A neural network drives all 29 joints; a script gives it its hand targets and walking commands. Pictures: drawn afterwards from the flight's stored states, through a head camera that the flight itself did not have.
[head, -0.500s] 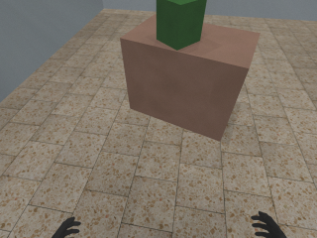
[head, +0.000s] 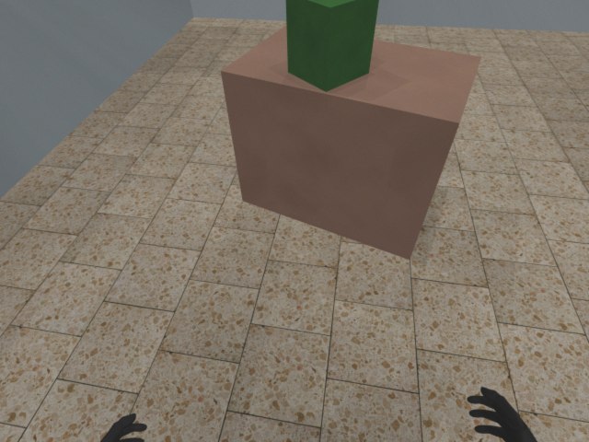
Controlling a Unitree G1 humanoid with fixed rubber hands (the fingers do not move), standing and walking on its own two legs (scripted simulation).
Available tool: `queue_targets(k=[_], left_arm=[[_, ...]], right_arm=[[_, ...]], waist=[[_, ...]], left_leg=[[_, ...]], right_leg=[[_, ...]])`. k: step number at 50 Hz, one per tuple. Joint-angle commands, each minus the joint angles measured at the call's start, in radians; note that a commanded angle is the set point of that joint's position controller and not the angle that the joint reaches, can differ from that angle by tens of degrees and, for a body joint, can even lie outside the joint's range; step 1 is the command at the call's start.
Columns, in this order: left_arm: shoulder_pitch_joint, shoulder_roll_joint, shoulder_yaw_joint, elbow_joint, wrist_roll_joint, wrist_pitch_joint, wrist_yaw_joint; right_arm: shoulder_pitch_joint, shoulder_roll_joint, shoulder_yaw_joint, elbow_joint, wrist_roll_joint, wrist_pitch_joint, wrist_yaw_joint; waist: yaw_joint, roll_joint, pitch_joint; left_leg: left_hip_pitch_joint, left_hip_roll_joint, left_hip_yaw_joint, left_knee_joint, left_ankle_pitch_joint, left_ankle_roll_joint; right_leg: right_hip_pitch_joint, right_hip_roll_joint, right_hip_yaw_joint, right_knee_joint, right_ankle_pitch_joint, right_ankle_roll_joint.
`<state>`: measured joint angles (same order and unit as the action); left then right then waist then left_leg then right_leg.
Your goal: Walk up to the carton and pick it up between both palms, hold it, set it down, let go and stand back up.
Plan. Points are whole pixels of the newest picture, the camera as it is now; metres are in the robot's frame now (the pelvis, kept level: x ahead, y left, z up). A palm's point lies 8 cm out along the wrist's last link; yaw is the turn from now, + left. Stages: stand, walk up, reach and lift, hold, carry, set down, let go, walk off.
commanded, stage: stand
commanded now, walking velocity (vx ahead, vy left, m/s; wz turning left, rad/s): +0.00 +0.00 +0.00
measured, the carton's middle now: (330, 35) +1.30 -0.09 +0.03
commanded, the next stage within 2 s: walk up in 0.32 s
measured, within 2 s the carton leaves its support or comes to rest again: neither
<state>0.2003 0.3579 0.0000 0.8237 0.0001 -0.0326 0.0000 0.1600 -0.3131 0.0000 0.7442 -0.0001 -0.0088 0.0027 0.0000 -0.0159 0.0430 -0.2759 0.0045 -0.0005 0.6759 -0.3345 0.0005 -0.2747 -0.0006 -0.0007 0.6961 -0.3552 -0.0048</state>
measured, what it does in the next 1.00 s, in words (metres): walks ahead: left foot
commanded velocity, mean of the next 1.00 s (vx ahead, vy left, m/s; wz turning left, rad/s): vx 0.00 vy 0.00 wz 0.00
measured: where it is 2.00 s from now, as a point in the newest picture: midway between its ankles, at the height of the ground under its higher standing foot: (268, 358)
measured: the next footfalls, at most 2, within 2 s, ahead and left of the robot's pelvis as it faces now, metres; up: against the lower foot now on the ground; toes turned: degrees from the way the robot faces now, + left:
left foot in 0.82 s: +0.16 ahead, +0.16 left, +0.00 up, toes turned -2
right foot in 1.36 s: +0.38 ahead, -0.01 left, +0.00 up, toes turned -14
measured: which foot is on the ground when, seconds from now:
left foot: down 0.00-0.56, up 0.58-0.80, down 0.82-1.00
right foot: down 0.00-0.84, up 0.86-1.00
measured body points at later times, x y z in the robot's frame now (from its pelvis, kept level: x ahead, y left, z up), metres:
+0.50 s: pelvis +0.00 +0.00 +0.01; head +0.00 -0.01 +0.46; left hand +0.11 +0.29 -0.10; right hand +0.14 -0.28 -0.10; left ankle +0.02 +0.13 -0.72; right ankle +0.02 -0.11 -0.72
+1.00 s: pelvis +0.11 +0.10 +0.02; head +0.13 +0.12 +0.47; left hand +0.21 +0.42 -0.10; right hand +0.13 -0.23 -0.07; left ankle +0.12 +0.16 -0.72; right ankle +0.08 -0.07 -0.65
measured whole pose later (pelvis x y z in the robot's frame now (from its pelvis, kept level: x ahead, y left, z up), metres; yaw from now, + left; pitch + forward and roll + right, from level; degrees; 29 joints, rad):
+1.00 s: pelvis +0.11 +0.10 +0.02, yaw -7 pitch -1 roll -2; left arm 0.28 0.44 0.02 0.88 0.00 -0.05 -0.02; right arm 0.31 -0.45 -0.01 0.81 0.00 -0.05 0.05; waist 0.00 0.01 0.08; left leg -0.22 -0.01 0.11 0.49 -0.26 0.05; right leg -0.45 0.02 0.11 1.00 -0.31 -0.03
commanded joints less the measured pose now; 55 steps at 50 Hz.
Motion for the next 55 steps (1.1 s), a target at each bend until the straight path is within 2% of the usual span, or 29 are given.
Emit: queue_targets(k=[1,6,10,13,16,21,23,24,25,26,27,28,29,32,34,37,38,39,40,41,42,43,44,46,47,50,51,54,55], left_arm=[[-0.095,0.227,0.051,-0.020,0.016,-0.026,0.009],[-0.084,0.193,0.050,-0.001,0.006,-0.021,0.005],[-0.114,0.229,0.065,-0.006,0.009,-0.025,0.008],[-0.090,0.209,0.060,0.000,0.015,-0.020,0.006],[-0.065,0.224,0.055,0.032,0.004,-0.027,0.012],[-0.096,0.212,0.053,0.040,0.001,-0.021,0.004],[-0.149,0.227,0.055,0.021,0.011,-0.023,0.003],[-0.073,0.191,0.048,0.039,0.002,-0.023,0.007],[-0.105,0.236,0.046,0.065,0.012,-0.013,0.010],[0.053,0.314,0.098,0.012,0.029,-0.030,-0.016],[0.108,0.367,0.118,0.036,0.041,-0.038,-0.021],[0.121,0.411,0.146,0.027,0.044,-0.046,-0.026],[0.100,0.402,0.154,0.021,0.046,-0.055,-0.024],[0.121,0.383,0.146,0.012,0.028,-0.069,-0.021],[0.144,0.345,0.136,-0.011,0.017,-0.068,-0.015],[0.106,0.340,0.136,-0.025,0.017,-0.065,-0.020],[0.053,0.374,0.143,-0.035,0.013,-0.055,-0.023],[-0.083,0.375,0.130,-0.058,0.012,-0.054,-0.025],[-0.154,0.304,0.110,-0.069,0.028,-0.050,-0.025],[-0.125,0.217,0.096,-0.079,0.024,-0.047,-0.022],[-0.066,0.150,0.075,-0.085,0.017,-0.044,-0.016],[0.000,0.251,0.084,-0.057,-0.002,-0.033,-0.010],[0.040,0.298,0.086,-0.029,0.001,-0.041,-0.014],[0.128,0.316,0.103,0.028,-0.016,-0.037,-0.026],[0.161,0.309,0.106,0.032,-0.017,-0.030,-0.034],[0.167,0.264,0.099,0.041,-0.012,-0.030,-0.035],[0.141,0.273,0.101,0.033,-0.006,-0.025,-0.032],[0.054,0.271,0.085,0.002,-0.011,-0.017,-0.031],[0.027,0.245,0.076,0.000,-0.020,-0.017,-0.030]], right_arm=[[-0.080,-0.217,-0.058,0.013,-0.008,-0.027,-0.007],[-0.099,-0.246,-0.065,0.033,-0.018,-0.034,-0.003],[-0.069,-0.219,-0.064,0.057,-0.004,-0.028,-0.002],[-0.069,-0.279,-0.078,0.065,-0.021,-0.032,-0.008],[-0.074,-0.209,-0.046,0.063,-0.008,-0.030,-0.004],[-0.105,-0.227,-0.056,0.075,-0.009,-0.030,0.002],[-0.123,-0.220,-0.053,0.062,-0.014,-0.032,-0.004],[-0.085,-0.272,-0.071,0.100,-0.014,-0.025,-0.008],[-0.094,-0.233,-0.056,0.093,-0.011,-0.023,-0.002],[-0.089,-0.345,-0.126,0.019,-0.037,-0.039,0.034],[-0.094,-0.342,-0.126,0.014,-0.037,-0.038,0.050],[-0.123,-0.317,-0.124,-0.023,-0.041,-0.038,0.062],[-0.117,-0.316,-0.122,-0.001,-0.042,-0.046,0.061],[-0.134,-0.326,-0.134,-0.029,-0.043,-0.059,0.075],[-0.123,-0.316,-0.131,-0.038,-0.048,-0.058,0.081],[-0.111,-0.306,-0.123,-0.023,-0.037,-0.060,0.084],[-0.083,-0.300,-0.131,-0.031,-0.041,-0.054,0.088],[0.065,-0.336,-0.141,0.017,-0.022,-0.056,0.083],[0.180,-0.351,-0.154,0.070,-0.032,-0.068,0.069],[0.316,-0.404,-0.179,0.097,-0.044,-0.077,0.050],[0.310,-0.461,-0.186,0.093,-0.049,-0.078,0.036],[0.171,-0.482,-0.184,0.058,-0.038,-0.074,0.034],[0.101,-0.466,-0.185,0.029,-0.026,-0.082,0.029],[0.023,-0.378,-0.150,0.023,-0.023,-0.080,0.030],[0.019,-0.332,-0.138,-0.004,-0.032,-0.083,0.027],[0.095,-0.280,-0.140,-0.013,-0.034,-0.085,0.035],[0.129,-0.319,-0.147,-0.020,-0.023,-0.082,0.035],[0.188,-0.319,-0.146,-0.014,-0.015,-0.078,0.030],[0.171,-0.318,-0.148,0.003,-0.022,-0.074,0.028]], waist=[[-0.018,0.034,0.026],[0.013,0.022,0.027],[-0.026,-0.018,-0.018],[0.000,0.082,-0.005],[0.004,-0.025,-0.037],[-0.007,0.050,0.013],[-0.010,-0.035,-0.004],[0.018,0.025,0.047],[-0.024,0.003,0.050],[0.002,0.046,-0.067],[0.003,-0.001,0.037],[0.027,-0.156,0.129],[0.034,-0.120,0.170],[0.028,-0.006,0.074],[0.047,-0.029,0.029],[0.028,-0.110,0.046],[-0.006,-0.193,0.015],[-0.112,-0.206,0.029],[-0.184,-0.136,0.031],[-0.255,0.174,-0.028],[-0.206,0.344,0.023],[-0.129,0.192,0.065],[-0.099,0.084,0.058],[-0.021,0.104,0.079],[-0.017,0.111,0.029],[-0.030,0.136,0.008],[-0.044,0.127,-0.004],[-0.076,0.106,0.011],[-0.081,0.096,0.089]], left_leg=[[0.021,0.065,-0.112,-0.180,0.059,0.065],[-0.006,0.088,-0.146,-0.224,0.066,0.075],[0.066,0.085,-0.099,-0.205,0.160,0.060],[0.063,0.076,-0.103,-0.225,0.182,0.054],[0.057,0.104,-0.122,-0.227,0.205,0.073],[0.071,0.085,-0.113,-0.228,0.178,0.065],[0.073,0.078,-0.106,-0.247,0.147,0.052],[0.047,0.087,-0.121,-0.266,0.093,0.071],[0.065,0.084,-0.123,-0.264,0.106,0.059],[0.043,0.063,-0.098,-0.102,-0.366,0.098],[-0.148,0.014,-0.102,-0.029,-0.435,0.096],[-0.307,-0.025,-0.019,0.121,-0.328,0.073],[-0.441,0.001,-0.055,0.208,-0.265,0.066],[-0.430,0.049,-0.077,0.170,-0.182,0.041],[-0.385,0.063,-0.049,0.117,-0.115,0.031],[-0.257,0.065,-0.034,0.062,-0.039,0.026],[-0.137,0.054,-0.017,0.019,-0.073,0.035],[0.113,0.073,-0.047,-0.079,0.085,0.046],[0.345,0.078,-0.081,-0.165,0.075,0.066],[0.478,0.141,-0.244,-0.310,-0.130,0.032],[0.380,0.298,-0.555,-0.522,-0.410,-0.011],[0.239,0.385,-0.722,-0.627,-0.593,0.007],[0.187,0.425,-0.730,-0.652,-0.603,0.023],[0.078,0.263,-0.371,-0.588,-0.314,-0.074],[0.121,0.228,-0.271,-0.564,-0.210,-0.055],[0.288,0.195,-0.138,-0.471,0.163,-0.019],[0.302,0.188,-0.114,-0.472,0.213,-0.060],[0.410,0.198,-0.097,-0.437,0.225,0.005],[0.307,0.200,-0.085,-0.476,0.240,-0.020]], right_leg=[[-0.040,-0.111,0.188,-0.278,0.107,-0.064],[0.001,-0.095,0.137,-0.259,0.145,-0.057],[-0.021,-0.106,0.155,-0.291,0.162,-0.061],[0.036,-0.097,0.139,-0.286,0.180,-0.054],[0.049,-0.102,0.126,-0.245,0.224,-0.065],[0.009,-0.114,0.151,-0.306,0.207,-0.060],[0.002,-0.106,0.138,-0.313,0.145,-0.047],[-0.004,-0.112,0.169,-0.317,0.153,-0.064],[-0.006,-0.110,0.157,-0.330,0.113,-0.058],[-0.025,-0.113,0.335,-0.355,-0.432,-0.119],[-0.007,-0.204,0.534,-0.450,-0.624,-0.184],[0.057,-0.313,0.684,-0.564,-0.722,-0.246],[0.148,-0.344,0.764,-0.614,-0.691,-0.284],[0.254,-0.316,0.644,-0.548,-0.424,-0.257],[0.318,-0.254,0.487,-0.484,-0.235,-0.221],[0.169,-0.241,0.424,-0.460,-0.196,-0.192],[0.086,-0.234,0.381,-0.446,-0.211,-0.191],[-0.137,-0.205,0.326,-0.366,-0.198,-0.169],[-0.309,-0.142,0.245,-0.194,-0.146,-0.132],[-0.424,0.033,0.140,0.219,-0.115,-0.084],[-0.527,0.146,0.119,0.469,-0.247,-0.052],[-0.497,0.091,0.193,0.508,-0.139,-0.050],[-0.464,0.043,0.194,0.526,-0.067,-0.059],[-0.325,-0.036,0.157,0.448,0.070,-0.034],[-0.286,-0.040,0.126,0.393,0.117,-0.025],[-0.356,-0.025,0.070,0.347,0.163,-0.015],[-0.325,-0.003,0.067,0.295,0.145,-0.010],[-0.420,0.002,0.059,0.254,0.151,-0.010],[-0.391,-0.013,0.039,0.220,0.143,-0.013]])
